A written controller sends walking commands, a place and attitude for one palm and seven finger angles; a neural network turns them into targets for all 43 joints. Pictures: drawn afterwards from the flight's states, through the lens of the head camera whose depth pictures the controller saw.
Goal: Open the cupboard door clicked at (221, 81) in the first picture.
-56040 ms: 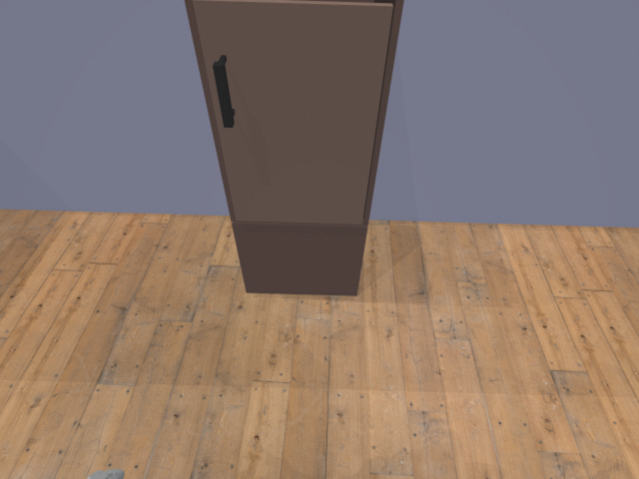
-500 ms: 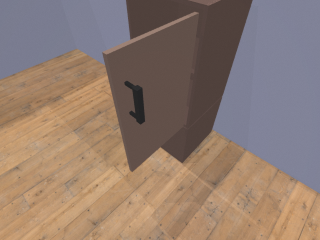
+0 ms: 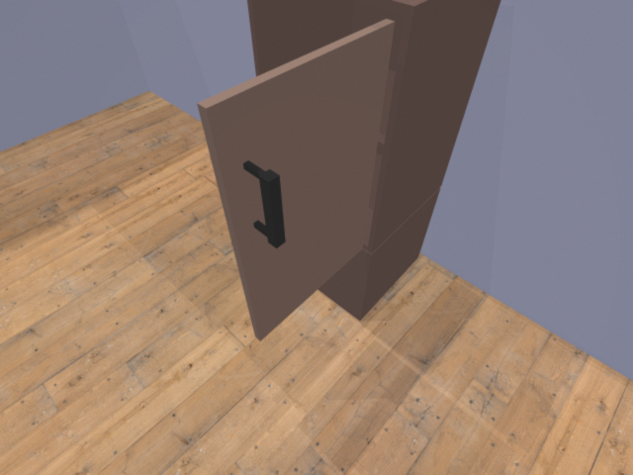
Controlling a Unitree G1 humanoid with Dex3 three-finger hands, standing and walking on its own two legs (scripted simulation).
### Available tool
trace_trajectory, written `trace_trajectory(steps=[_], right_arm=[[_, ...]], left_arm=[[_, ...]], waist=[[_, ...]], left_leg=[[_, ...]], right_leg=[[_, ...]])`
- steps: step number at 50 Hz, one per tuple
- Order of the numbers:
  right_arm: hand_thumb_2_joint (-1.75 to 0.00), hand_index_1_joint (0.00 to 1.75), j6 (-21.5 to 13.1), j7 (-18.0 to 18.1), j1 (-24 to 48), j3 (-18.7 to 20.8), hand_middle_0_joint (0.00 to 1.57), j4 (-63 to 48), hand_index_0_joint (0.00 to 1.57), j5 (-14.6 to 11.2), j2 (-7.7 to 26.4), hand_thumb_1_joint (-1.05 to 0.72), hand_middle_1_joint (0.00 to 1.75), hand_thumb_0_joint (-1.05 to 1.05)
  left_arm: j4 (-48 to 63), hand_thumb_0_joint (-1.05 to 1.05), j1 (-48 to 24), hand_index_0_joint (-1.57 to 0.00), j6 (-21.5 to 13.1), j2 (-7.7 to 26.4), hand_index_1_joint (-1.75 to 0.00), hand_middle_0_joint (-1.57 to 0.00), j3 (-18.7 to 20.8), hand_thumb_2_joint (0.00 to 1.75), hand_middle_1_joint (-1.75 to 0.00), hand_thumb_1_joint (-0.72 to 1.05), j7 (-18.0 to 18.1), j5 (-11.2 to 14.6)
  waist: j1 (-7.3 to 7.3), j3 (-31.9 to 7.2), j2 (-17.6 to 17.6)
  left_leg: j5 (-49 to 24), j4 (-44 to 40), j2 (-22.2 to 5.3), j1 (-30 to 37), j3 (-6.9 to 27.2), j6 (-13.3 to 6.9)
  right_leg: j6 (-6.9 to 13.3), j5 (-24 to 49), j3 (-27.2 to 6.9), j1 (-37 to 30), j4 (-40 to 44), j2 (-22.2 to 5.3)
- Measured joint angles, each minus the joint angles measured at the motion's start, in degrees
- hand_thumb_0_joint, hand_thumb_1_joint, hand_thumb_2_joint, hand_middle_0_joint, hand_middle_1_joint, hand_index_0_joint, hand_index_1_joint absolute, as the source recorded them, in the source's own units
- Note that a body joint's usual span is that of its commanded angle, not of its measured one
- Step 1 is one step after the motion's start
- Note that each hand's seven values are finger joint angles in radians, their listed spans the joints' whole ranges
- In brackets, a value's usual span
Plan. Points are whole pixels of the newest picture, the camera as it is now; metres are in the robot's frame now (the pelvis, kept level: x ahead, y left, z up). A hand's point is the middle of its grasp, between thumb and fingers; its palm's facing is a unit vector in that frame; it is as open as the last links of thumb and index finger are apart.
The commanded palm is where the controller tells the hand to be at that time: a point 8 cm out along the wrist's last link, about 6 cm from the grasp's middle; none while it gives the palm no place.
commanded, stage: stand and wait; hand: left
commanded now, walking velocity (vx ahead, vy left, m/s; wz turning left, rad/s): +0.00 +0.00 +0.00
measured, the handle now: (264, 205) +0.47 +0.11 +0.07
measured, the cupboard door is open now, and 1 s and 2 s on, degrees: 89 89 89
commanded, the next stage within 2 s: none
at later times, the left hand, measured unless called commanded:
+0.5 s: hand out of the picture -0.03 +0.17 -0.17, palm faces +0.05 -0.98 -0.20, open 7.3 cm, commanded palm none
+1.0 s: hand out of the picture -0.03 +0.17 -0.17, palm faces +0.05 -0.98 -0.20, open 7.3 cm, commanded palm none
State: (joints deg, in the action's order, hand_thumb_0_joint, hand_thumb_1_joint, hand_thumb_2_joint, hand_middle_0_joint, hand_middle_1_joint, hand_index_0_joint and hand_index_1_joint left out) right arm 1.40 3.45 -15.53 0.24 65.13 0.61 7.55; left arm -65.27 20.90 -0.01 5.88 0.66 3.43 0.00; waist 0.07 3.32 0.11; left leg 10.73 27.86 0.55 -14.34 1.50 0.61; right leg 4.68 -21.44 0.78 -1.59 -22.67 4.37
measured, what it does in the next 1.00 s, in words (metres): stands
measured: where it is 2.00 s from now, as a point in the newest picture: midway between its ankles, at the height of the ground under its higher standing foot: outside the picture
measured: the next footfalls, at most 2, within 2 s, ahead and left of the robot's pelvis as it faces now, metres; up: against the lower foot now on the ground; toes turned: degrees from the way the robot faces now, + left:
none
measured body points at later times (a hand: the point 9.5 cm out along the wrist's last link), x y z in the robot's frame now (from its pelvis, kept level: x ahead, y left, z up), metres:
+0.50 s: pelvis +0.00 +0.01 +0.00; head +0.01 +0.00 +0.45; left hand -0.04 +0.22 -0.16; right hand -0.01 -0.21 -0.16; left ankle +0.05 +0.13 -0.74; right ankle -0.10 -0.06 -0.74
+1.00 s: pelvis +0.00 +0.01 +0.00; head +0.01 +0.00 +0.45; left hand -0.03 +0.22 -0.16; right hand +0.00 -0.22 -0.16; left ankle +0.05 +0.13 -0.73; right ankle -0.10 -0.06 -0.74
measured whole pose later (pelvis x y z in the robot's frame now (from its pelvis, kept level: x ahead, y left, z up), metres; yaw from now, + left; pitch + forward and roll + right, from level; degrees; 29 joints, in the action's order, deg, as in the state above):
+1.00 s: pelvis +0.00 +0.01 +0.00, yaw -1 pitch -2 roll +1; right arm 1.1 3.0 -13.9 0.3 65.5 0.6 8.8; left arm -65.4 19.2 -0.4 7.1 0.3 2.9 0.0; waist 0.1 3.5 -0.1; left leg 9.6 25.7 0.8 -13.7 0.8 0.2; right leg 4.2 -20.5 0.2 -1.7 -21.3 3.9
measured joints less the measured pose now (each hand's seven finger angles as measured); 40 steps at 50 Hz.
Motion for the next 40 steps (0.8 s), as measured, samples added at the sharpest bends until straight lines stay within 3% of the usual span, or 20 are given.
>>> trace_trajectory(steps=[40], right_arm=[[-0.9,0.3,-0.3,-0.5,1.0,0.0,0.2,0.6,0.19,0.0,1.0,-0.9,0.3,0.0]], left_arm=[[-0.1,0.0,-1.3,-0.2,-0.3,1.2,-0.3,-0.2,-0.2,0.9,-0.3,0.91,-0.4,0.0]], waist=[[0.1,0.2,0.0]], left_leg=[[-1.3,-2.2,0.4,0.6,-0.6,-0.4]], right_leg=[[-0.5,0.9,-0.4,0.0,1.2,-0.6]])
